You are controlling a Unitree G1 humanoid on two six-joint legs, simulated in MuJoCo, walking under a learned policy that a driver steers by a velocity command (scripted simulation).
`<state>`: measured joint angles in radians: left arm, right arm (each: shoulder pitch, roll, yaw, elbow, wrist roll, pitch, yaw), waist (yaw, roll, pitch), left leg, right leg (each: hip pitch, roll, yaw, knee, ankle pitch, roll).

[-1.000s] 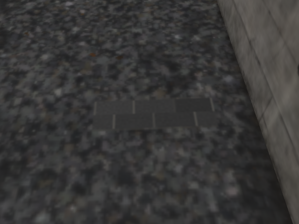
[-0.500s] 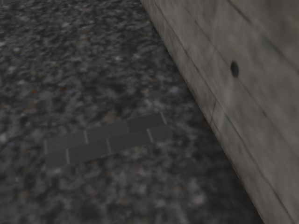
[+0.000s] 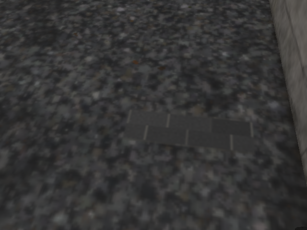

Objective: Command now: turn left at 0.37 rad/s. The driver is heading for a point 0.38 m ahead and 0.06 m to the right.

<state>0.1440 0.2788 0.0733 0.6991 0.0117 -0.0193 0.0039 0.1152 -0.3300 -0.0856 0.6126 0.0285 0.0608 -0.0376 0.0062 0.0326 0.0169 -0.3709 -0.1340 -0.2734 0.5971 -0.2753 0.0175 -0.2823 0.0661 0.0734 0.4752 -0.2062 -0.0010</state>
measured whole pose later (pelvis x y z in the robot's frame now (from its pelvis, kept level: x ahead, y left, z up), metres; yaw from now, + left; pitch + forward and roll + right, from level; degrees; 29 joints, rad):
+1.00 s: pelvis -0.01 -0.03 +0.01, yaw -21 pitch +2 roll +3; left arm 0.21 0.29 0.04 0.62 0.01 0.01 0.03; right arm 0.12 -0.33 -0.08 0.68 -0.01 0.01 -0.03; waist -0.01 0.03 0.05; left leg -0.58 -0.01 -0.05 1.09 -0.30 -0.09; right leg -0.28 0.05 0.09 0.45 -0.20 -0.08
